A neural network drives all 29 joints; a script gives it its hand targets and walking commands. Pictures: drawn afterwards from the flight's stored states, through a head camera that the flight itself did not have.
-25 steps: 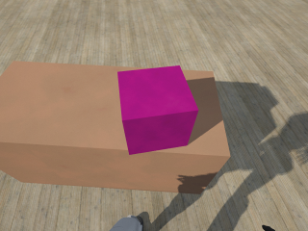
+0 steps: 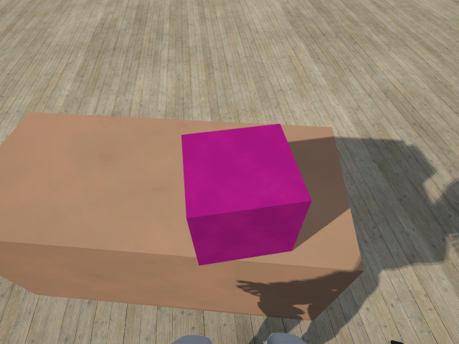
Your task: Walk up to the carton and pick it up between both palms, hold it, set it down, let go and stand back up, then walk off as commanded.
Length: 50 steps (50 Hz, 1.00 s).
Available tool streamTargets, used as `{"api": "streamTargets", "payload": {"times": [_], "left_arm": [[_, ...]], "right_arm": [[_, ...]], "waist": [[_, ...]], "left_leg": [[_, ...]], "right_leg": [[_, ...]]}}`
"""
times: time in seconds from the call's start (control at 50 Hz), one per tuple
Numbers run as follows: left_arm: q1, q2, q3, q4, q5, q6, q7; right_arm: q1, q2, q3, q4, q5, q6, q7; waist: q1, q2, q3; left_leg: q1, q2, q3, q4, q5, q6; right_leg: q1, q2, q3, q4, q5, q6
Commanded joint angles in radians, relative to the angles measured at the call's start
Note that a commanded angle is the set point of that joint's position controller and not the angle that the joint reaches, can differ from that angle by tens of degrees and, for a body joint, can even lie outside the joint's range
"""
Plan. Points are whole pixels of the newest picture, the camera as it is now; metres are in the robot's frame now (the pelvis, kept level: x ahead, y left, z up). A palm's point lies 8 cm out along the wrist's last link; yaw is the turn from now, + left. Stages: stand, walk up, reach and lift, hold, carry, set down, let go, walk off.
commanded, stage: walk up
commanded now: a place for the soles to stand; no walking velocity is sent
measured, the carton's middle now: (239, 195) +0.44 -0.01 -0.08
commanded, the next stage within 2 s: reach and lift in 1.58 s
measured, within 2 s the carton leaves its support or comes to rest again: neither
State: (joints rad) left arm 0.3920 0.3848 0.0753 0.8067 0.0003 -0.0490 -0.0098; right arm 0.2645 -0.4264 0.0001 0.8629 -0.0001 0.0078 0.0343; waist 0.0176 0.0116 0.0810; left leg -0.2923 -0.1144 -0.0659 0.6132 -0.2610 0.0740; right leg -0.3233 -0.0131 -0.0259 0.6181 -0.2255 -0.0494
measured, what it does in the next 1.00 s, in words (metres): steps on the spot: left foot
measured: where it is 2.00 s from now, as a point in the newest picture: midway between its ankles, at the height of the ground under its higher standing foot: outside the picture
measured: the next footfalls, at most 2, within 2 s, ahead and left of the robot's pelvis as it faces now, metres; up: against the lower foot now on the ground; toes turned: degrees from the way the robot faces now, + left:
left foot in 0.30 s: +0.10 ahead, +0.15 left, +0.00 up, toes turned -3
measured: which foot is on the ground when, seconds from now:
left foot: down 0.00-0.00, up 0.02-0.28, down 0.30-1.00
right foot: down 0.00-1.00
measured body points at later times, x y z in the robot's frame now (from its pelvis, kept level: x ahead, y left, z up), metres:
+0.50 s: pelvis +0.06 +0.02 +0.01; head +0.08 +0.03 +0.46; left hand +0.15 +0.33 -0.10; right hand +0.14 -0.30 -0.10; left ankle +0.06 +0.15 -0.72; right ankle +0.07 -0.11 -0.72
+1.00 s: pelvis +0.04 +0.02 +0.01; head +0.05 +0.03 +0.46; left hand +0.15 +0.33 -0.10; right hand +0.14 -0.30 -0.10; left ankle +0.06 +0.15 -0.72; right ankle +0.07 -0.11 -0.72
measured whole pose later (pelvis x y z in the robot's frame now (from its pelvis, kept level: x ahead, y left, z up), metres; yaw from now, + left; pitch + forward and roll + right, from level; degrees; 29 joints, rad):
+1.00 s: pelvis +0.04 +0.02 +0.01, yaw -1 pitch -2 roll +0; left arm 0.19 0.38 0.06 0.83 0.00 -0.01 0.00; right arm 0.19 -0.40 0.00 0.90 0.00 -0.04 0.00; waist 0.02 -0.02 0.05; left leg -0.26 -0.02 -0.06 0.57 -0.28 -0.01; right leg -0.28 -0.02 -0.01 0.58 -0.27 0.00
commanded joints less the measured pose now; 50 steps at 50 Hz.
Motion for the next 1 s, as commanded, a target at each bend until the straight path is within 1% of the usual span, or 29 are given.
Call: {"api": "streamTargets", "payload": {"times": [0.0, 0.02, 0.04, 0.1, 0.12, 0.16, 0.2, 0.22, 0.24, 0.26, 0.28, 0.3, 0.32, 0.34, 0.38, 0.4, 0.42, 0.44, 0.48, 0.5, 0.52, 0.54, 0.6, 0.66, 0.68, 0.72, 0.8, 0.94, 0.98], "left_arm": [[-0.152, 0.267, 0.048, -0.057, 0.033, -0.032, 0.045], [-0.15, 0.256, 0.041, -0.06, 0.031, -0.036, 0.041], [-0.122, 0.23, 0.033, -0.055, 0.027, -0.035, 0.035], [-0.064, 0.222, 0.04, -0.043, 0.026, -0.031, 0.028], [-0.037, 0.218, 0.038, -0.038, 0.027, -0.025, 0.024], [-0.042, 0.228, 0.039, -0.03, 0.027, -0.01, 0.021], [-0.071, 0.233, 0.038, -0.022, 0.012, 0.008, 0.017], [-0.094, 0.22, 0.035, -0.024, 0.003, 0.016, 0.016], [-0.101, 0.196, 0.026, -0.026, -0.006, 0.021, 0.016], [-0.121, 0.173, 0.02, -0.034, -0.008, 0.024, 0.017], [-0.14, 0.152, 0.016, -0.048, -0.01, 0.027, 0.016], [-0.149, 0.146, 0.011, -0.034, -0.007, 0.035, 0.014], [-0.14, 0.17, 0.019, -0.009, -0.004, 0.043, 0.013], [-0.126, 0.156, 0.014, 0.007, 0.002, 0.036, 0.013], [-0.147, 0.194, 0.022, 0.02, 0.01, 0.013, 0.008], [-0.158, 0.205, 0.022, 0.024, 0.008, 0.007, 0.007], [-0.172, 0.212, 0.023, 0.018, 0.004, 0.008, 0.009], [-0.183, 0.207, 0.018, 0.016, 0.004, 0.013, 0.011], [-0.204, 0.206, 0.018, 0.014, 0.003, 0.024, 0.008], [-0.202, 0.199, 0.016, 0.02, 0.005, 0.023, 0.006], [-0.201, 0.186, 0.011, 0.02, 0.007, 0.023, 0.005], [-0.206, 0.192, 0.012, 0.022, 0.008, 0.021, 0.004], [-0.218, 0.197, 0.011, 0.031, 0.009, 0.019, 0.001], [-0.235, 0.198, 0.012, 0.025, 0.008, 0.018, 0.002], [-0.234, 0.198, 0.012, 0.027, 0.009, 0.018, 0.0], [-0.234, 0.201, 0.013, 0.029, 0.011, 0.019, 0.003], [-0.242, 0.194, 0.016, 0.032, 0.013, 0.021, 0.001], [-0.264, 0.191, 0.011, 0.032, 0.014, 0.023, -0.006], [-0.264, 0.194, 0.011, 0.042, 0.016, 0.025, -0.008]], "right_arm": [[0.068, -0.179, -0.077, -0.02, -0.004, 0.0, -0.014], [0.068, -0.18, -0.077, -0.007, -0.004, -0.003, -0.015], [0.062, -0.173, -0.081, 0.0, -0.005, -0.006, -0.015], [0.046, -0.141, -0.071, -0.009, -0.008, -0.023, -0.024], [0.017, -0.131, -0.066, -0.015, -0.006, -0.028, -0.026], [-0.004, -0.118, -0.059, -0.022, -0.005, -0.046, -0.033], [0.018, -0.109, -0.059, 0.001, -0.012, -0.065, -0.044], [0.045, -0.11, -0.063, 0.011, -0.02, -0.073, -0.051], [0.05, -0.125, -0.071, 0.014, -0.022, -0.077, -0.056], [0.045, -0.154, -0.077, 0.009, -0.022, -0.08, -0.061], [0.039, -0.2, -0.083, 0.005, -0.028, -0.083, -0.065], [-0.015, -0.235, -0.082, -0.012, -0.021, -0.083, -0.067], [-0.065, -0.236, -0.075, -0.017, -0.01, -0.082, -0.065], [-0.101, -0.217, -0.072, -0.02, -0.013, -0.078, -0.058], [-0.108, -0.161, -0.055, -0.028, -0.001, -0.072, -0.053], [-0.089, -0.152, -0.055, -0.022, 0.002, -0.073, -0.054], [-0.067, -0.153, -0.05, -0.012, 0.0, -0.075, -0.056], [-0.071, -0.153, -0.052, -0.005, 0.0, -0.077, -0.055], [-0.064, -0.177, -0.056, 0.003, -0.005, -0.078, -0.056], [-0.08, -0.181, -0.057, -0.002, -0.006, -0.078, -0.056], [-0.088, -0.176, -0.055, -0.002, -0.008, -0.079, -0.054], [-0.098, -0.175, -0.05, 0.001, -0.007, -0.079, -0.055], [-0.117, -0.165, -0.049, -0.001, -0.006, -0.079, -0.054], [-0.107, -0.172, -0.05, 0.004, -0.008, -0.079, -0.053], [-0.121, -0.171, -0.05, 0.006, -0.01, -0.078, -0.052], [-0.115, -0.166, -0.05, 0.005, -0.008, -0.077, -0.052], [-0.117, -0.168, -0.047, 0.004, -0.01, -0.078, -0.05], [-0.126, -0.175, -0.047, 0.014, -0.019, -0.076, -0.048], [-0.132, -0.173, -0.048, 0.012, -0.016, -0.076, -0.047]], "waist": [[-0.046, -0.119, 0.036], [-0.043, -0.135, 0.048], [-0.032, -0.107, 0.013], [-0.003, -0.121, -0.057], [0.015, -0.166, -0.076], [0.025, -0.218, -0.126], [0.003, -0.178, -0.15], [-0.013, -0.168, -0.179], [-0.015, -0.157, -0.195], [-0.02, -0.115, -0.216], [-0.016, -0.03, -0.221], [0.005, 0.033, -0.184], [0.015, 0.044, -0.144], [0.032, 0.062, -0.14], [0.021, 0.021, -0.178], [0.005, 0.014, -0.197], [-0.002, 0.021, -0.199], [-0.004, 0.012, -0.192], [-0.006, 0.035, -0.176], [0.002, 0.01, -0.17], [0.001, 0.02, -0.182], [0.003, -0.006, -0.178], [0.001, 0.013, -0.183], [-0.007, -0.027, -0.183], [-0.004, -0.004, -0.189], [-0.007, -0.018, -0.185], [-0.001, 0.01, -0.185], [-0.004, -0.004, -0.126], [-0.006, -0.009, -0.124]], "left_leg": [[-0.108, 0.074, -0.089, 0.261, -0.237, -0.056], [-0.112, 0.078, -0.08, 0.267, -0.221, -0.056], [-0.094, 0.069, -0.069, 0.258, -0.198, -0.064], [-0.158, 0.088, -0.01, 0.163, -0.198, -0.068], [-0.156, 0.089, 0.021, 0.104, -0.207, -0.075], [-0.108, 0.086, 0.057, -0.006, -0.203, -0.072], [0.011, 0.073, 0.099, -0.181, -0.028, -0.072], [0.083, 0.077, 0.078, -0.204, 0.098, -0.061], [0.143, 0.106, 0.035, -0.185, 0.195, -0.045], [0.195, 0.179, -0.069, -0.176, 0.321, -0.016], [0.229, 0.29, -0.221, -0.162, 0.437, 0.029], [0.154, 0.389, -0.374, -0.215, 0.332, 0.089], [0.086, 0.401, -0.342, -0.19, 0.297, 0.139], [0.07, 0.363, -0.289, -0.164, 0.293, 0.11], [0.032, 0.228, -0.11, -0.101, 0.261, -0.006], [0.036, 0.193, -0.073, -0.08, 0.275, -0.023], [0.052, 0.186, -0.061, -0.078, 0.287, -0.025], [0.078, 0.195, -0.077, -0.093, 0.29, -0.021], [0.06, 0.234, -0.131, -0.14, 0.227, 0.0], [0.057, 0.24, -0.138, -0.14, 0.231, 0.007], [0.052, 0.24, -0.141, -0.133, 0.234, 0.006], [0.054, 0.233, -0.132, -0.13, 0.236, 0.005], [0.057, 0.208, -0.106, -0.131, 0.227, -0.008], [0.068, 0.206, -0.105, -0.129, 0.219, -0.008], [0.078, 0.209, -0.099, -0.125, 0.218, -0.009], [0.08, 0.207, -0.101, -0.123, 0.217, -0.009], [0.059, 0.21, -0.109, -0.149, 0.17, -0.013], [0.014, 0.205, -0.133, -0.193, 0.046, -0.008], [0.02, 0.21, -0.127, -0.196, 0.078, -0.012]], "right_leg": [[-0.039, -0.339, 0.503, -0.439, -0.494, -0.15], [-0.033, -0.313, 0.446, -0.421, -0.436, -0.159], [0.004, -0.272, 0.38, -0.408, -0.369, -0.135], [0.191, -0.242, 0.321, -0.316, -0.123, -0.125], [0.243, -0.218, 0.3, -0.3, -0.064, -0.124], [0.303, -0.208, 0.256, -0.218, 0.125, -0.128], [0.276, -0.18, 0.17, -0.089, 0.385, -0.107], [0.237, -0.169, 0.141, -0.019, 0.47, -0.086], [0.182, -0.144, 0.113, 0.015, 0.439, -0.058], [0.112, -0.107, 0.086, 0.051, 0.34, -0.028], [0.019, -0.051, 0.061, 0.086, 0.182, 0.002], [-0.007, -0.013, 0.061, 0.06, -0.055, 0.03], [0.049, -0.004, 0.067, 0.033, -0.19, 0.03], [0.089, -0.024, 0.068, -0.09, -0.165, 0.013], [0.196, -0.106, 0.134, -0.151, 0.117, -0.016], [0.219, -0.132, 0.156, -0.135, 0.244, -0.031], [0.207, -0.137, 0.161, -0.115, 0.276, -0.036], [0.183, -0.128, 0.141, -0.113, 0.262, -0.034], [0.149, -0.1, 0.105, -0.106, 0.126, -0.018], [0.158, -0.095, 0.099, -0.106, 0.122, -0.014], [0.165, -0.092, 0.099, -0.119, 0.103, -0.015], [0.167, -0.096, 0.105, -0.126, 0.121, -0.017], [0.181, -0.114, 0.119, -0.143, 0.146, -0.018], [0.163, -0.109, 0.118, -0.15, 0.126, -0.019], [0.166, -0.108, 0.122, -0.156, 0.134, -0.015], [0.162, -0.11, 0.124, -0.165, 0.126, -0.019], [0.168, -0.104, 0.11, -0.155, 0.074, -0.019], [0.13, -0.098, 0.135, -0.203, -0.057, -0.014], [0.128, -0.101, 0.133, -0.19, -0.02, -0.014]]}}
